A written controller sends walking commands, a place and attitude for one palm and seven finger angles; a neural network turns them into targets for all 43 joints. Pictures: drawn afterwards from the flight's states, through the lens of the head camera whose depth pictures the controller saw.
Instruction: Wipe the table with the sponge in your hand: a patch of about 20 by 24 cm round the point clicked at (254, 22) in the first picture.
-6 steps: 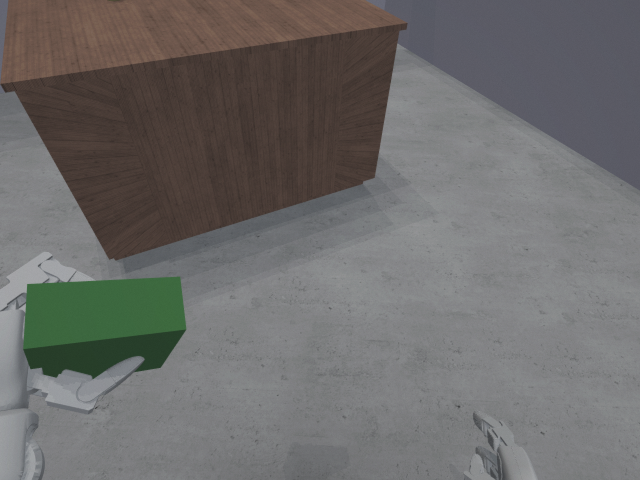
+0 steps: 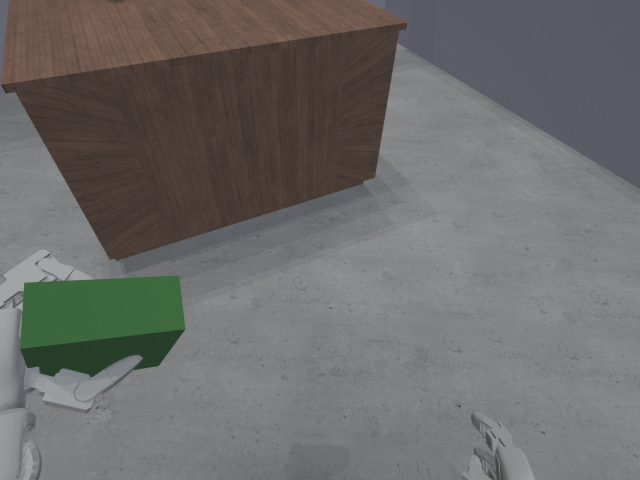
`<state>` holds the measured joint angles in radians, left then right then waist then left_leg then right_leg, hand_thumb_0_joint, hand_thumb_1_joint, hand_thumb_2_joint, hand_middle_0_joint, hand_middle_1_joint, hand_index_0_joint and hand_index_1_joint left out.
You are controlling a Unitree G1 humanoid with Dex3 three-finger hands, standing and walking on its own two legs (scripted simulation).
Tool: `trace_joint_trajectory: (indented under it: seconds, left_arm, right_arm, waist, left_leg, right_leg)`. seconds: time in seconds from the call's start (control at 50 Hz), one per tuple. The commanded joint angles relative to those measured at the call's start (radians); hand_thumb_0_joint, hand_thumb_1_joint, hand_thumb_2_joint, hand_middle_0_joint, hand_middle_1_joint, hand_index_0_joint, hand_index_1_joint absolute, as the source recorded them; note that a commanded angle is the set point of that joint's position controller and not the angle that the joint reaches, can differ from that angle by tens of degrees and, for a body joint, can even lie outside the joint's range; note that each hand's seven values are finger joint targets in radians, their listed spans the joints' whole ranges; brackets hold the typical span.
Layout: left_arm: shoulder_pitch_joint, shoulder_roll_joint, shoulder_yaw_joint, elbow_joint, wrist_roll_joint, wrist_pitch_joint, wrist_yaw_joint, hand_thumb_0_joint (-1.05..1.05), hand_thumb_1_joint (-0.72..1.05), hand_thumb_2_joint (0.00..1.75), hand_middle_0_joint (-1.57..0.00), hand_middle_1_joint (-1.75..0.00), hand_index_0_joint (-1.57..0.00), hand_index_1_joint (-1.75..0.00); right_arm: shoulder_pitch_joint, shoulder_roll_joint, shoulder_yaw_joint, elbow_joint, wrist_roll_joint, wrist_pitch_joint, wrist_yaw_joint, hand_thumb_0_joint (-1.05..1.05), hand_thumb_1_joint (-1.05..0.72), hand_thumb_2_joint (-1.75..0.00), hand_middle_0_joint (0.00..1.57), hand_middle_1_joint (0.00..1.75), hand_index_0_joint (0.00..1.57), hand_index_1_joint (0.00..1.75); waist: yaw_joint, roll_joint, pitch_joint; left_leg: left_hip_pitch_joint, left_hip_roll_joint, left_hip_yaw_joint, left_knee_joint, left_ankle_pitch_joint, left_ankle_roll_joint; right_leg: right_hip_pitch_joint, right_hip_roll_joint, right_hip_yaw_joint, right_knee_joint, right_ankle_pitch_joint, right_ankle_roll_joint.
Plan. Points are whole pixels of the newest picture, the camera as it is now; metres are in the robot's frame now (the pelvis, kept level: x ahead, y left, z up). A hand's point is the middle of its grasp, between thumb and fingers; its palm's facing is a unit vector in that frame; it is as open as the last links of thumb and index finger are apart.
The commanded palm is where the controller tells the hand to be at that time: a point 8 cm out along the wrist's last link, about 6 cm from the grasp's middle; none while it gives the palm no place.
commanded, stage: stand and wait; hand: left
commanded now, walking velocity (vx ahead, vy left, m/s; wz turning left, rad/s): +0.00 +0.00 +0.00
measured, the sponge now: (126, 330) +0.22 +0.21 +0.14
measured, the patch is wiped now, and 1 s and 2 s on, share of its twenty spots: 0.00 0.00 0.00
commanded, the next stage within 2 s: look at it before walking up in 0.14 s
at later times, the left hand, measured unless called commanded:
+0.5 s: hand (79, 336) +0.21 +0.24 +0.15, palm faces +0.41 -0.83 -0.37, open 9.6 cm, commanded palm +0.16 +0.28 +0.18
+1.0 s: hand (138, 248) +0.31 +0.23 +0.16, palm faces +0.42 -0.82 -0.39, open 9.6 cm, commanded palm +0.26 +0.26 +0.18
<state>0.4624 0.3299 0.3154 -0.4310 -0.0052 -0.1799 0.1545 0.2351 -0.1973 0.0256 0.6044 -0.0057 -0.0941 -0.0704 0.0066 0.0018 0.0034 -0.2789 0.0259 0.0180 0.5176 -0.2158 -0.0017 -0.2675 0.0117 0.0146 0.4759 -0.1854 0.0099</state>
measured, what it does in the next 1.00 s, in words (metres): lifts its right foot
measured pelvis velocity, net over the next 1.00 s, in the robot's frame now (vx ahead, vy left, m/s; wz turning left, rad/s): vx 0.09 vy -0.02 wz -0.03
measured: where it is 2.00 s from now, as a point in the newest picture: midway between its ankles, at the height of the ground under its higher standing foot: (365, 448)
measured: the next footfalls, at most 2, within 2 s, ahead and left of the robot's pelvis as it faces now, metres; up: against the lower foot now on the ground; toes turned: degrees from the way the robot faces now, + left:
right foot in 1.20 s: +0.25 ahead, -0.17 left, +0.00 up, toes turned -14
left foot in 1.60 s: +0.41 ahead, +0.05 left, +0.00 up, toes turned +10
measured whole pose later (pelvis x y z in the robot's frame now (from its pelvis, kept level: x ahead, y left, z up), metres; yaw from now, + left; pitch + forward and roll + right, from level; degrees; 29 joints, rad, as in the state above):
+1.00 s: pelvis +0.09 -0.02 +0.00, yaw -2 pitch -1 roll +0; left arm 0.44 0.36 0.35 -0.43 0.00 -0.19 0.17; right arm 0.23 -0.17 0.01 0.63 -0.01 -0.09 -0.07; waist 0.00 -0.02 0.00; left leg -0.21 0.09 0.16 0.57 -0.33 0.00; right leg -0.44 -0.03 -0.07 1.08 -0.47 0.01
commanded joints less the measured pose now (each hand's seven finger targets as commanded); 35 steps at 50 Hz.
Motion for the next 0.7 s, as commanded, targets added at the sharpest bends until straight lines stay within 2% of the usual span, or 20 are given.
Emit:
trace_joint_trajectory:
  seconds: [0.0,0.02,0.06,0.12,0.26,0.36,0.38,0.4,0.42,0.46,0.5,0.54,0.56,0.58,0.6,0.62,0.64,0.66,0.68]
  left_arm:
    - [-0.077,0.156,0.108,-0.210,-0.009,-0.075,0.019,0.00,0.10,1.30,-1.20,-1.60,-1.20,-1.60]
    - [-0.076,0.154,0.105,-0.205,-0.010,-0.073,0.018,0.00,0.10,1.30,-1.20,-1.60,-1.20,-1.60]
    - [-0.102,0.159,0.103,-0.222,-0.009,-0.072,0.017,0.00,0.10,1.30,-1.20,-1.60,-1.20,-1.60]
    - [-0.086,0.161,0.106,-0.198,-0.009,-0.071,0.019,0.00,0.10,1.30,-1.20,-1.60,-1.20,-1.60]
    - [-0.096,0.168,0.112,-0.228,-0.009,-0.071,0.019,0.00,0.10,1.30,-1.20,-1.60,-1.20,-1.60]
    - [-0.089,0.164,0.108,-0.229,-0.009,-0.072,0.019,0.00,0.10,1.30,-1.20,-1.60,-1.20,-1.60]
    - [-0.092,0.160,0.102,-0.233,-0.007,-0.075,0.019,0.00,0.10,1.30,-1.20,-1.60,-1.20,-1.60]
    - [-0.094,0.167,0.106,-0.235,-0.007,-0.077,0.021,0.00,0.10,1.30,-1.20,-1.60,-1.20,-1.60]
    - [-0.090,0.165,0.103,-0.233,-0.006,-0.075,0.023,0.00,0.10,1.30,-1.20,-1.60,-1.20,-1.60]
    - [-0.113,0.159,0.099,-0.255,-0.002,-0.068,0.026,0.00,0.10,1.30,-1.20,-1.60,-1.20,-1.60]
    - [-0.113,0.153,0.103,-0.245,0.002,-0.064,0.033,0.00,0.10,1.30,-1.20,-1.60,-1.20,-1.60]
    - [-0.105,0.149,0.103,-0.229,0.002,-0.065,0.034,0.00,0.10,1.30,-1.20,-1.60,-1.20,-1.60]
    - [-0.116,0.147,0.102,-0.231,0.003,-0.066,0.031,0.00,0.10,1.30,-1.20,-1.60,-1.20,-1.60]
    - [-0.103,0.146,0.096,-0.204,0.006,-0.061,0.030,0.00,0.10,1.30,-1.20,-1.60,-1.20,-1.60]
    - [-0.106,0.141,0.092,-0.197,0.007,-0.060,0.027,0.00,0.10,1.30,-1.20,-1.60,-1.20,-1.60]
    - [-0.117,0.144,0.089,-0.187,0.008,-0.057,0.026,0.00,0.10,1.30,-1.20,-1.60,-1.20,-1.60]
    - [-0.135,0.145,0.084,-0.192,0.007,-0.059,0.022,0.00,0.10,1.30,-1.20,-1.60,-1.20,-1.60]
    - [-0.153,0.156,0.089,-0.201,0.007,-0.061,0.021,0.00,0.10,1.30,-1.20,-1.60,-1.20,-1.60]
    - [-0.164,0.185,0.102,-0.206,0.005,-0.065,0.027,0.00,0.10,1.30,-1.20,-1.60,-1.20,-1.60]
  right_arm:
    - [-0.095,-0.116,-0.044,-0.153,0.005,-0.050,-0.011,0.00,-0.90,-0.90,0.20,0.30,0.20,0.30]
    - [-0.092,-0.116,-0.044,-0.152,0.005,-0.049,-0.010,0.00,-0.90,-0.90,0.20,0.30,0.20,0.30]
    - [-0.100,-0.121,-0.046,-0.151,0.005,-0.048,-0.010,0.00,-0.90,-0.90,0.20,0.30,0.20,0.30]
    - [-0.096,-0.115,-0.044,-0.148,0.004,-0.047,-0.010,0.00,-0.90,-0.90,0.20,0.30,0.20,0.30]
    - [-0.100,-0.119,-0.046,-0.153,0.006,-0.047,-0.011,0.00,-0.90,-0.90,0.20,0.30,0.20,0.30]
    - [-0.100,-0.119,-0.045,-0.154,0.007,-0.048,-0.011,0.00,-0.90,-0.90,0.20,0.30,0.20,0.30]
    - [-0.102,-0.116,-0.045,-0.152,0.006,-0.049,-0.010,0.00,-0.90,-0.90,0.20,0.30,0.20,0.30]
    - [-0.097,-0.121,-0.048,-0.147,0.003,-0.047,-0.010,0.00,-0.90,-0.90,0.20,0.30,0.20,0.30]
    - [-0.100,-0.122,-0.050,-0.148,0.001,-0.044,-0.013,0.00,-0.90,-0.90,0.20,0.30,0.20,0.30]
    - [-0.106,-0.131,-0.052,-0.156,-0.001,-0.037,-0.021,0.00,-0.90,-0.90,0.20,0.30,0.20,0.30]
    - [-0.097,-0.130,-0.050,-0.149,-0.003,-0.036,-0.028,0.00,-0.90,-0.90,0.20,0.30,0.20,0.30]
    - [-0.093,-0.127,-0.052,-0.142,-0.004,-0.037,-0.031,0.00,-0.90,-0.90,0.20,0.30,0.20,0.30]
    - [-0.094,-0.130,-0.053,-0.144,-0.003,-0.037,-0.031,0.00,-0.90,-0.90,0.20,0.30,0.20,0.30]
    - [-0.099,-0.126,-0.050,-0.141,-0.006,-0.034,-0.030,0.00,-0.90,-0.90,0.20,0.30,0.20,0.30]
    - [-0.097,-0.126,-0.049,-0.139,-0.005,-0.032,-0.028,0.00,-0.90,-0.90,0.20,0.30,0.20,0.30]
    - [-0.098,-0.123,-0.050,-0.140,-0.006,-0.030,-0.026,0.00,-0.90,-0.90,0.20,0.30,0.20,0.30]
    - [-0.098,-0.121,-0.053,-0.141,-0.007,-0.028,-0.024,0.00,-0.90,-0.90,0.20,0.30,0.20,0.30]
    - [-0.103,-0.116,-0.052,-0.140,-0.008,-0.028,-0.021,0.00,-0.90,-0.90,0.20,0.30,0.20,0.30]
    - [-0.106,-0.097,-0.044,-0.133,-0.004,-0.033,-0.017,0.00,-0.90,-0.90,0.20,0.30,0.20,0.30]
  waist:
    - [-0.004,0.045,-0.086]
    - [-0.005,0.030,-0.087]
    - [-0.008,0.049,-0.079]
    - [-0.005,0.022,-0.077]
    - [-0.005,0.051,-0.091]
    - [-0.004,0.070,-0.082]
    - [-0.004,0.064,-0.079]
    - [-0.007,0.064,-0.094]
    - [-0.008,0.068,-0.081]
    - [-0.013,0.113,-0.043]
    - [-0.020,0.140,-0.028]
    - [-0.020,0.168,-0.045]
    - [-0.020,0.177,-0.054]
    - [-0.017,0.169,-0.026]
    - [-0.017,0.171,-0.014]
    - [-0.015,0.121,0.010]
    - [-0.016,0.043,0.022]
    - [-0.011,-0.061,0.029]
    - [-0.006,-0.198,0.019]
  left_leg:
    - [-0.052,0.060,-0.042,-0.129,-0.050,0.015]
    - [-0.047,0.055,-0.039,-0.120,-0.056,0.014]
    - [-0.042,0.050,-0.037,-0.119,-0.067,0.010]
    - [-0.040,0.051,-0.039,-0.121,-0.093,0.016]
    - [-0.047,0.055,-0.046,-0.132,-0.048,0.014]
    - [-0.060,0.060,-0.051,-0.144,-0.080,0.015]
    - [-0.052,0.065,-0.046,-0.138,-0.111,0.018]
    - [-0.054,0.070,-0.051,-0.138,-0.190,0.026]
    - [-0.059,0.077,-0.059,-0.143,-0.300,0.035]
    - [-0.091,0.103,-0.107,-0.181,-0.463,0.054]
    - [-0.085,0.152,-0.184,-0.212,-0.475,0.083]
    - [-0.061,0.194,-0.226,-0.210,-0.425,0.109]
    - [-0.067,0.198,-0.224,-0.207,-0.434,0.109]
    - [-0.118,0.199,-0.208,-0.205,-0.462,0.108]
    - [-0.160,0.183,-0.172,-0.183,-0.476,0.098]
    - [-0.198,0.148,-0.124,-0.126,-0.470,0.080]
    - [-0.225,0.095,-0.058,-0.019,-0.449,0.054]
    - [-0.279,0.046,0.011,0.116,-0.392,0.033]
    - [-0.305,0.008,0.067,0.277,-0.273,0.015]
  right_leg:
    - [0.078,-0.051,0.055,-0.078,-0.001,-0.010]
    - [0.071,-0.056,0.060,-0.086,-0.014,-0.011]
    - [0.051,-0.056,0.065,-0.098,-0.041,-0.014]
    - [0.045,-0.059,0.070,-0.111,-0.075,-0.014]
    - [0.079,-0.050,0.051,-0.088,-0.026,-0.010]
    - [0.078,-0.047,0.048,-0.086,-0.047,-0.009]
    - [0.064,-0.052,0.057,-0.083,-0.070,-0.012]
    - [0.058,-0.055,0.061,-0.072,-0.146,-0.020]
    - [0.023,-0.057,0.066,-0.069,-0.250,-0.027]
    - [-0.029,-0.037,0.044,-0.027,-0.375,-0.036]
    - [-0.041,-0.009,-0.006,0.055,-0.324,-0.036]
    - [-0.033,0.003,-0.050,0.114,-0.258,-0.031]
    - [-0.022,0.003,-0.061,0.116,-0.265,-0.029]
    - [0.004,-0.002,-0.066,0.100,-0.272,-0.030]
    - [0.035,-0.009,-0.065,0.076,-0.282,-0.036]
    - [0.040,-0.031,-0.021,0.029,-0.326,-0.054]
    - [0.021,-0.082,0.085,-0.038,-0.424,-0.089]
    - [0.032,-0.165,0.235,-0.119,-0.518,-0.137]
    - [0.079,-0.274,0.409,-0.200,-0.478,-0.187]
